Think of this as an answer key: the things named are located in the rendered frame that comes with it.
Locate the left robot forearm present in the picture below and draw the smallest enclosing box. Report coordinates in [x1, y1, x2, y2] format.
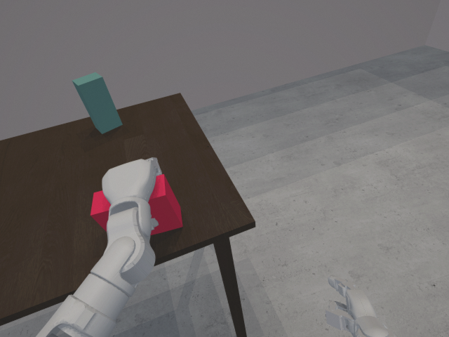
[36, 197, 156, 337]

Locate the robot left hand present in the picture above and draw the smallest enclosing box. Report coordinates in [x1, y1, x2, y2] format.
[102, 157, 162, 230]

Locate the right robot forearm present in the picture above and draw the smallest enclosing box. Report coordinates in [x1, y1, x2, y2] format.
[354, 315, 396, 337]

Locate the table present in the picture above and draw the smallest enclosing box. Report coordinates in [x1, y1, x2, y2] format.
[0, 93, 255, 337]

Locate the sponge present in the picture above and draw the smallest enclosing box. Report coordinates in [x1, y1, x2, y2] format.
[91, 174, 183, 235]

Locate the robot right hand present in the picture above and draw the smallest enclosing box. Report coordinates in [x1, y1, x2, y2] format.
[325, 276, 377, 337]

